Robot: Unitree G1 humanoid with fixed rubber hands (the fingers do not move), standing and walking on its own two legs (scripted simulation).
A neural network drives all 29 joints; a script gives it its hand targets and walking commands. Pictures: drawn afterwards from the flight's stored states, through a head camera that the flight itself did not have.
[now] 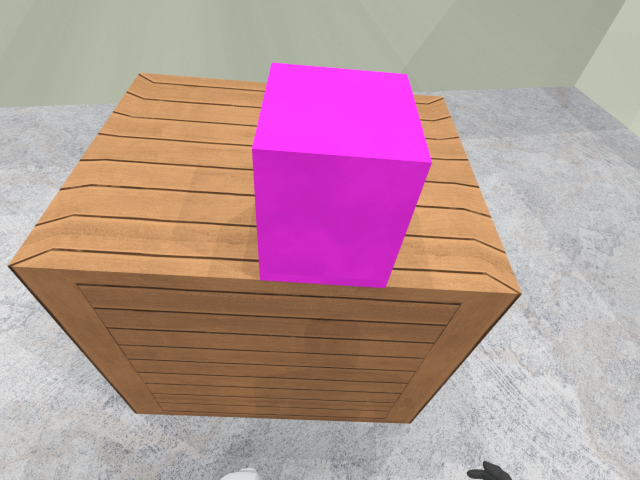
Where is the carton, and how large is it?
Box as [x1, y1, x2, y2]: [252, 63, 431, 287]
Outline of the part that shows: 271,63 252,146 260,279 385,287 431,163 407,75 398,73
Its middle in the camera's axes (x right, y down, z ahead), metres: +0.02 -0.08 +0.59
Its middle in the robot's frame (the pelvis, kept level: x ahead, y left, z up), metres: +0.52 +0.00 +0.09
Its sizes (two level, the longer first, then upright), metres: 0.210 0.200 0.250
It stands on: a pedestal, 0.71 m high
